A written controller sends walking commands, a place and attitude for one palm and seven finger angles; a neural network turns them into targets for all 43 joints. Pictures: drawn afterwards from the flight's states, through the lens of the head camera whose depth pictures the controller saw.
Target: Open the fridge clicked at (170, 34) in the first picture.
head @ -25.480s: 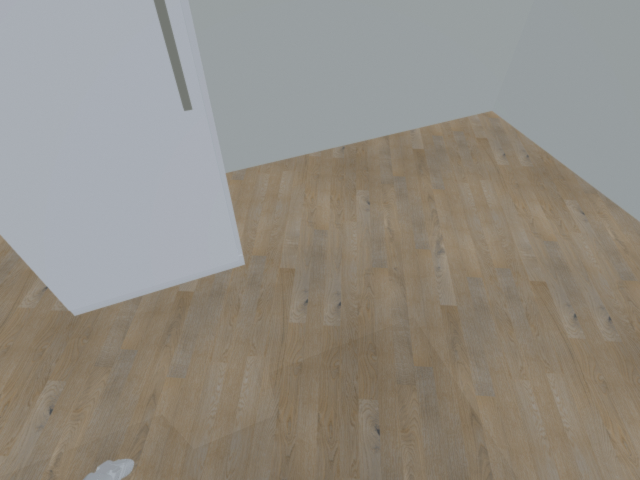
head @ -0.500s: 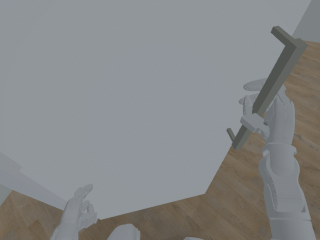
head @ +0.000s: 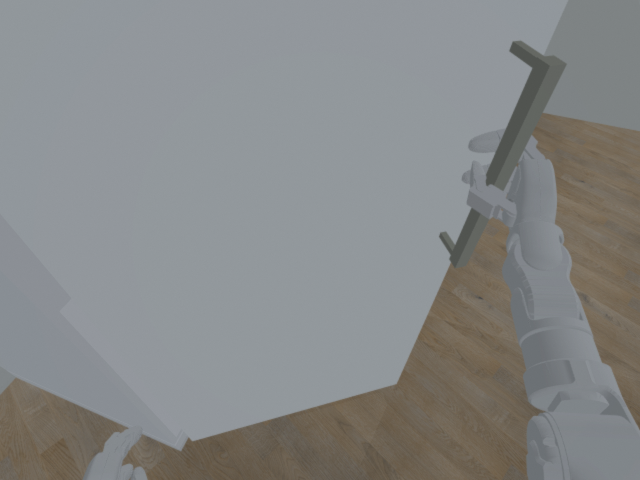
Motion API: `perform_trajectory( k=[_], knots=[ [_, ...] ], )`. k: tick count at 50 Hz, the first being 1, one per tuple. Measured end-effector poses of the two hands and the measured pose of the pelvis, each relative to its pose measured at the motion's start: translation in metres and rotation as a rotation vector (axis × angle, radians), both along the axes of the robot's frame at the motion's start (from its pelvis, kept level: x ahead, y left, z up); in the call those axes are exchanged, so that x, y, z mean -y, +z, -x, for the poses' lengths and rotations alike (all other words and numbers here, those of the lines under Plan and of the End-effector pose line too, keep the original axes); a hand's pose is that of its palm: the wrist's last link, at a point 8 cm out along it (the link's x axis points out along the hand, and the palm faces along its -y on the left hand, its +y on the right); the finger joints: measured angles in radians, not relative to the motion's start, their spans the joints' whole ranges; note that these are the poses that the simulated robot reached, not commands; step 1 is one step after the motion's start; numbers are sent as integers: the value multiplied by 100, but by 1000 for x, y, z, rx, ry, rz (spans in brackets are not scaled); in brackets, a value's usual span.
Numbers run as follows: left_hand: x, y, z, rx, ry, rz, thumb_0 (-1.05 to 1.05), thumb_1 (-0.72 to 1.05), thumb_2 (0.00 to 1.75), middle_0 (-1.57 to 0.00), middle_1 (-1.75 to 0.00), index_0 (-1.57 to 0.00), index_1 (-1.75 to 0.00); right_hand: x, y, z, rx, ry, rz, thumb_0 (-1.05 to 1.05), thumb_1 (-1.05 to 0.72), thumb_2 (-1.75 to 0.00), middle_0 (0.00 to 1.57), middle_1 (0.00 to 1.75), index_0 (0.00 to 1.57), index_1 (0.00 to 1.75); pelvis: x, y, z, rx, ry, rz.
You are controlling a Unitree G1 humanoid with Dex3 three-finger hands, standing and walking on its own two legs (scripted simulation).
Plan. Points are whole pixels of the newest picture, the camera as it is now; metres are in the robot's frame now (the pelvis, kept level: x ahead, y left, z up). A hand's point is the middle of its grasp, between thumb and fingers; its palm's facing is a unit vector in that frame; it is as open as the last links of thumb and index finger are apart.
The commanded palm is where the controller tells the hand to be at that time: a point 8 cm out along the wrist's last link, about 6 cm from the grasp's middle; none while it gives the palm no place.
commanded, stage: stop walking and hold the door back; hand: right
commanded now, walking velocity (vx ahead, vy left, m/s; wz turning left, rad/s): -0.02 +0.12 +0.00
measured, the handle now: (484, 175) +0.46 -0.17 +0.16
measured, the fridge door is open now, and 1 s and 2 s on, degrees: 54 52 52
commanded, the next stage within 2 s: loosen the grip on the handle in 0.42 s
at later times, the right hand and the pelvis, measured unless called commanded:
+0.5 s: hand (475, 189) +0.43 -0.15 +0.16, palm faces +0.16 +0.97 -0.20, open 5.3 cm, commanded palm +0.39 -0.21 +0.16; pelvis +0.02 +0.02 +0.01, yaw +3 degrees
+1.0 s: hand (481, 189) +0.44 -0.17 +0.15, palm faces +0.19 +0.95 -0.23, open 13.3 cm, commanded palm +0.40 -0.21 +0.17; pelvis +0.04 +0.03 +0.01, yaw +3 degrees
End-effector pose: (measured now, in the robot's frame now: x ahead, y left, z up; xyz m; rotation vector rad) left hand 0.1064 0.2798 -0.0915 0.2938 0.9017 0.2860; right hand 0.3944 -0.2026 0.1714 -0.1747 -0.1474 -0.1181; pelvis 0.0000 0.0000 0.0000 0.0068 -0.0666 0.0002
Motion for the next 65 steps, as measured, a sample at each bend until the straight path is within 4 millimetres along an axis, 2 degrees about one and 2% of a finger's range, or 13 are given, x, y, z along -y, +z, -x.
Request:
perform_trajectory(
  k=[3, 7, 12, 19, 27, 31, 35, 39, 44, 50, 56, 61, 65],
  knots=[
    [3, 3, 12, 10, 49, 22, 1, 90, 90, -20, -30, -20, -30, -2, 0, -2, 2, -5, -18, 0, -73, -81, 46, 140, 41, 140, 1, 5, 2, -6, 23, -5],
    [17, 2, 24, -13, 39, 75, 1, 90, 90, -20, -30, -20, -30, -2, 0, 2, 2, -23, -20, 0, -74, -81, 46, 140, 40, 140, -6, 12, 2, -15, 42, -15],
    [27, -12, 23, -45, -6, 138, 1, 90, 90, -20, -30, -21, -30, 0, 0, 10, 18, -54, 26, -2, -71, -80, 46, 140, 39, 140, -17, 10, 0, -16, 46, -7],
    [19, -12, 1, -55, -36, 113, 1, 90, 90, -21, -30, -21, -30, 1, 0, 5, 13, -48, 40, -3, -70, -81, 46, 140, 42, 141, -19, 10, -9, -20, 33, -10],
    [8, 14, -37, 76, -17, 78, 1, 90, 90, -20, -30, -21, -30, 0, 1, -6, 13, -23, 57, -3, -69, -79, 46, 140, 44, 140, -16, 14, -16, -33, 55, 0],
    [8, 23, -43, 114, -56, 93, 1, 90, 90, -20, -30, -21, -30, 5, 4, -17, -36, -15, 39, -6, -59, -74, 46, 140, 45, 141, -23, 15, -18, -66, 50, 10],
    [0, 29, -39, 137, -65, 95, 1, 90, 90, -20, -30, -21, -30, 7, 11, -15, -3, -45, 27, -3, -43, -67, 46, 140, 45, 140, -28, 14, -21, -67, 57, 4],
    [-11, 23, -28, 100, -49, 93, 1, 90, 90, -20, -30, -21, -30, 8, 11, -13, 4, -53, 46, -1, -16, -54, 45, 140, 42, 138, -31, 12, -23, -66, 49, 4],
    [-21, 10, -11, 18, -5, 90, 1, 90, 90, -20, -30, -21, -30, 9, -1, -13, -40, -57, 54, 0, 21, -36, 43, 137, 40, 135, -33, 11, -28, -73, 48, 4],
    [-22, -2, -4, -61, 29, 94, 1, 90, 90, -20, -30, -21, -30, 11, -8, -14, -31, -72, 61, 0, 44, -25, 38, 130, 36, 129, -34, 12, -38, -83, 51, 6],
    [-14, -5, -18, -55, 35, 117, 1, 90, 90, -20, -30, -21, -30, 11, -1, -14, -5, -62, 62, -1, 52, -21, 31, 122, 30, 122, -33, 13, -49, -88, 57, 12],
    [-8, -2, -43, -1, 17, 128, 1, 90, 90, -20, -30, -21, -30, 11, 0, -7, -16, -61, 51, -1, 54, -20, 28, 118, 27, 118, -32, 14, -55, -85, 57, 14],
    [-5, 4, -63, 39, -8, 117, 1, 90, 90, -20, -30, -21, -30, 21, 2, -5, -30, -96, 44, -1, 55, -20, 27, 117, 26, 117, -32, 14, -55, -81, 52, 13]
  ],
)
